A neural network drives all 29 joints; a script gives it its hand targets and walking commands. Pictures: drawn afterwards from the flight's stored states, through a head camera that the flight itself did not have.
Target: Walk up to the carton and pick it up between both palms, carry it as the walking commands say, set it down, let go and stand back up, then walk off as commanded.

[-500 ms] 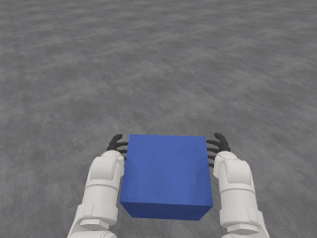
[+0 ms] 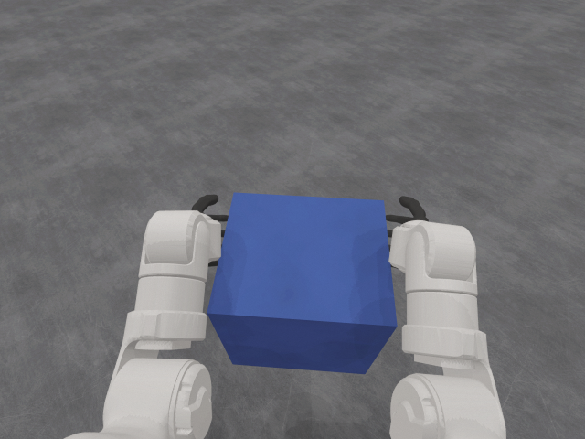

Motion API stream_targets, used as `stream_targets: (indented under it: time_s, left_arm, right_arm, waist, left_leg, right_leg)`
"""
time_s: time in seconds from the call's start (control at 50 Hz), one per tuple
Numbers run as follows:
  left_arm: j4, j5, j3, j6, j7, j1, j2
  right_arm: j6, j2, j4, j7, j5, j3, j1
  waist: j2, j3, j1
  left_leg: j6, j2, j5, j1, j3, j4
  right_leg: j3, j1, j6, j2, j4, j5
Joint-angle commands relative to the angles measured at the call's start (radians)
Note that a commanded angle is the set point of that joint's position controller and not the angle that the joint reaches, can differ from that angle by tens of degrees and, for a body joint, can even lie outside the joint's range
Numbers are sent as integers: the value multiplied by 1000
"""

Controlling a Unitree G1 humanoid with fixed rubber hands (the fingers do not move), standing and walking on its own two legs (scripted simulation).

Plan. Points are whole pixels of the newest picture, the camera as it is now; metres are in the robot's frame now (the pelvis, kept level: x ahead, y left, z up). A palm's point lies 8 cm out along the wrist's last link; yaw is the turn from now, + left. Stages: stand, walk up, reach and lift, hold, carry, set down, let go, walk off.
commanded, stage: carry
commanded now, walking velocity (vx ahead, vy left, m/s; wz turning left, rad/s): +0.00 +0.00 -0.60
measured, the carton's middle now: (302, 288) +0.34 +0.02 +0.02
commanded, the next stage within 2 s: none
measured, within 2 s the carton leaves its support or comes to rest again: neither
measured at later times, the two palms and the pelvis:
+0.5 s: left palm (262, 301) +0.29 +0.07 +0.06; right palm (503, 360) +0.22 -0.21 +0.08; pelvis -0.08 +0.03 +0.00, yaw -15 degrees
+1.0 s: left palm (326, 404) +0.17 -0.02 +0.09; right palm out of the picture +0.00 -0.24 +0.10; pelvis -0.16 +0.06 +0.02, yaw -34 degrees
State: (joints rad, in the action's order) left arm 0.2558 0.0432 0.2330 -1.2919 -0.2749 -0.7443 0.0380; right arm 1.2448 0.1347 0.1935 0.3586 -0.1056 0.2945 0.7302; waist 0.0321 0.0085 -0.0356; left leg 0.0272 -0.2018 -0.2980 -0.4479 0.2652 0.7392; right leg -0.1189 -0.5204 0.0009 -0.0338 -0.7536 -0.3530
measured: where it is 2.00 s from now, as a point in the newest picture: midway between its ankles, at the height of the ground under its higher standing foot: outside the picture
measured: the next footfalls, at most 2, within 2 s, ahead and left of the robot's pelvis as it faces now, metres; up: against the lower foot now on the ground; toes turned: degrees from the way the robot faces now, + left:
left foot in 0.42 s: -0.05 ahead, +0.13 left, +0.00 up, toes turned -21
right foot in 0.64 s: -0.01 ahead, -0.12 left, +0.00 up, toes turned -23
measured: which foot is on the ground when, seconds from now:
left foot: down 0.00-0.02, up 0.04-0.40, down 0.42-1.00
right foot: down 0.00-0.48, up 0.50-0.62, down 0.64-0.92, up 0.94-1.00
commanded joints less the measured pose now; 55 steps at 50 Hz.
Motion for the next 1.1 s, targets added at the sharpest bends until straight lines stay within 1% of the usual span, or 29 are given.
stream_targets:
  time_s: [0.0,0.02,0.04,0.08,0.16,0.28,0.36,0.4,0.42,0.44,0.46,0.54,0.6,0.64,0.66,0.7,0.76,0.78,0.8,0.82,0.86,0.88,0.9,0.92,0.94,0.96,1.0,1.06,1.08]
  left_arm:
    - [-138,-472,-461,67,406,-869,1150]
    - [-110,-470,-455,79,406,-912,1103]
    - [-88,-415,-425,64,400,-690,1147]
    - [-188,-432,-431,68,389,-823,1150]
    - [-324,-392,-429,87,369,-844,1096]
    - [-392,-324,-472,86,340,-674,1068]
    - [-432,-293,-532,81,341,-496,1068]
    - [-488,-336,-600,95,343,-568,1087]
    - [-555,-387,-660,111,337,-777,1076]
    - [-537,-403,-697,112,347,-833,1058]
    - [-555,-404,-733,107,354,-805,1105]
    - [-513,-415,-726,98,383,-662,1165]
    - [-401,-406,-713,84,414,-385,1178]
    - [-311,-448,-726,93,415,-594,1121]
    - [-265,-428,-722,93,415,-565,1112]
    - [-249,-355,-652,61,432,-218,1138]
    - [-332,-410,-655,91,416,-597,1112]
    - [-325,-338,-616,68,423,-265,1158]
    - [-400,-388,-658,102,409,-568,1136]
    - [-389,-335,-613,85,411,-360,1143]
    - [-382,-303,-600,91,405,-361,1131]
    - [-426,-304,-621,97,399,-372,1136]
    - [-476,-358,-670,107,401,-516,1143]
    - [-570,-430,-746,134,399,-817,1162]
    - [-481,-351,-703,96,407,-466,1197]
    - [-460,-343,-683,113,401,-360,1192]
    - [-448,-329,-667,109,385,-280,1178]
    - [-498,-418,-748,114,381,-561,1127]
    - [-466,-388,-725,95,387,-420,1142]
  right_arm:
    - [-9,1032,-84,-454,439,-544,814]
    - [-19,999,-90,-450,462,-575,904]
    - [-5,1025,-67,-454,446,-555,727]
    - [-26,1040,-161,-447,483,-579,852]
    - [-22,1077,-172,-450,508,-614,829]
    - [-10,1092,-189,-460,509,-654,640]
    - [-11,1133,-169,-472,468,-672,437]
    - [-26,1123,-213,-476,468,-692,456]
    - [-51,1073,-278,-471,491,-704,643]
    - [-71,1069,-241,-468,494,-722,694]
    - [-64,1071,-199,-477,454,-701,533]
    - [-50,1068,-336,-474,418,-722,512]
    - [-31,1043,-294,-471,356,-709,262]
    - [-54,965,-300,-466,387,-734,539]
    - [-55,962,-340,-463,390,-743,589]
    - [-26,1020,-229,-476,348,-710,215]
    - [-54,1005,-248,-482,425,-752,567]
    - [-27,1076,-215,-490,386,-716,255]
    - [-54,1066,-287,-491,458,-758,566]
    - [-34,1110,-240,-502,448,-745,373]
    - [-37,1111,-231,-513,450,-739,378]
    - [-38,1117,-231,-521,460,-734,363]
    - [-63,1107,-194,-521,467,-717,409]
    - [-92,1107,-273,-518,506,-753,644]
    - [-51,1134,-256,-522,449,-726,293]
    - [-47,1128,-297,-536,479,-755,357]
    - [-35,1100,-316,-536,456,-750,323]
    - [-56,1022,-353,-526,474,-762,499]
    - [-43,1025,-336,-524,438,-727,364]
  waist:
    - [-328,583,15]
    - [-339,577,13]
    - [-253,583,11]
    - [-102,607,13]
    - [-257,690,16]
    - [-208,721,7]
    - [-212,720,9]
    - [-101,738,31]
    - [59,724,41]
    - [184,708,28]
    - [330,586,35]
    - [113,490,45]
    - [78,517,38]
    - [-58,561,20]
    - [-252,562,11]
    - [-234,526,13]
    - [-179,578,19]
    - [-211,572,13]
    - [-228,567,19]
    - [-315,540,20]
    - [-276,515,39]
    - [-49,520,54]
    - [306,504,44]
    - [274,374,34]
    - [150,394,28]
    - [-13,365,21]
    - [33,420,21]
    - [216,466,40]
    - [252,469,49]
  left_leg:
    - [80,6,-183,-137,-111,182]
    - [85,98,-362,-216,-158,261]
    - [88,92,-339,-236,-186,333]
    - [90,86,-263,-288,-228,354]
    - [91,128,-133,-153,-219,235]
    - [80,162,-173,-97,-231,95]
    - [46,178,-136,154,-178,-153]
    - [17,110,52,404,-174,-287]
    - [-34,0,227,513,-274,-235]
    - [-118,-155,183,456,-412,-186]
    - [-139,-214,344,453,-390,-220]
    - [-101,-205,634,484,-276,-132]
    - [41,-107,687,368,-125,61]
    - [87,-34,360,109,-128,208]
    - [111,82,-213,-123,-119,247]
    - [101,125,-369,-94,-207,335]
    - [79,129,-190,-23,-194,182]
    - [68,153,-165,28,-169,95]
    - [57,163,-133,140,-150,-8]
    - [41,179,-155,239,-105,-101]
    - [7,196,-164,460,-46,-362]
    - [-37,34,-287,513,-249,-509]
    - [-147,-245,-322,320,-553,-489]
    - [-191,-314,-294,154,-547,-491]
    - [-178,-294,-114,205,-475,-487]
    - [-147,-255,-62,224,-383,-487]
    - [-54,-162,401,417,-186,-314]
    - [-33,-157,569,450,-124,-192]
    - [-20,-167,572,485,-126,-180]
  right_leg:
    - [581,545,127,-330,264,632]
    - [637,542,187,-345,305,708]
    - [531,602,178,-308,266,785]
    - [479,709,165,-286,181,971]
    - [372,654,117,-197,240,645]
    - [439,685,128,-202,246,679]
    - [395,563,55,-165,284,650]
    - [290,400,-13,-88,242,557]
    - [210,220,-39,-17,186,461]
    - [146,161,-42,5,52,102]
    - [94,0,-30,14,-24,-6]
    - [57,-42,-24,17,-37,3]
    - [75,235,-4,70,193,233]
    - [309,469,90,-100,116,841]
    - [497,605,181,-236,130,1219]
    - [592,451,159,-244,314,738]
    - [458,422,85,-165,356,422]
    - [434,389,63,-160,406,236]
    - [376,298,20,-129,441,152]
    - [336,245,-54,-88,520,89]
    - [227,124,-175,2,553,49]
    - [160,27,-167,42,360,-12]
    - [63,22,-97,82,-78,-43]
    - [153,-17,-55,-11,-250,-40]
    - [122,-79,-47,6,-330,-52]
    - [120,-98,-47,1,-398,-25]
    - [87,-78,-56,3,-225,-23]
    - [-14,1,-58,49,-69,-75]
    - [-43,1,-57,59,-6,-99]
